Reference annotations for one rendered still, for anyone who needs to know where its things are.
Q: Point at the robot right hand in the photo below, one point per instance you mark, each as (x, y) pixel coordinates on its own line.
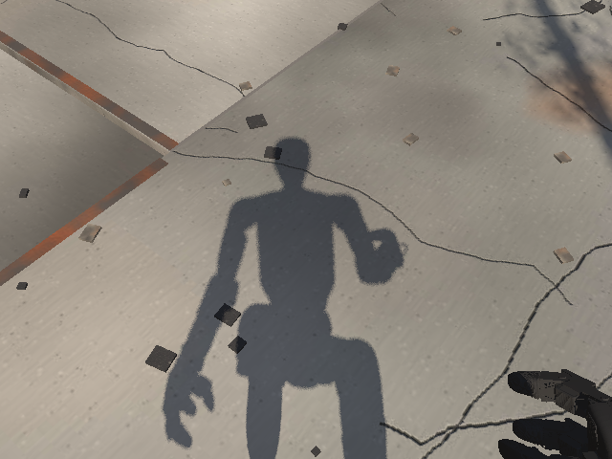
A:
(573, 393)

